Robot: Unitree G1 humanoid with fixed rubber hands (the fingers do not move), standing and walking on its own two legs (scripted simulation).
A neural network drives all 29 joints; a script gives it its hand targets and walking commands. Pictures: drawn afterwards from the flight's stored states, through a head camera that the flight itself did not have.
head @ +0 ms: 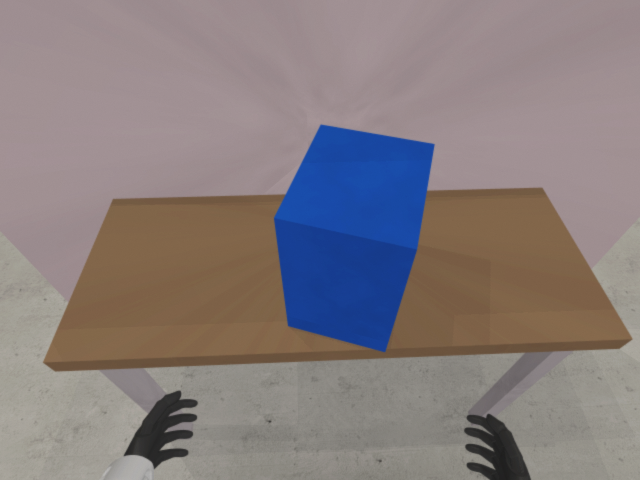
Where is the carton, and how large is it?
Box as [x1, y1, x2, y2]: [274, 125, 434, 351]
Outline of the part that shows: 320,125 274,217 288,325 384,351 416,251 434,144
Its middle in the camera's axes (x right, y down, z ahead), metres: +0.05 +0.01 +0.61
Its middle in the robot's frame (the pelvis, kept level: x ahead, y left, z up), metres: +0.44 -0.01 +0.00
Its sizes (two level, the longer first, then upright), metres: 0.197 0.167 0.270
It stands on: a table, 0.64 m high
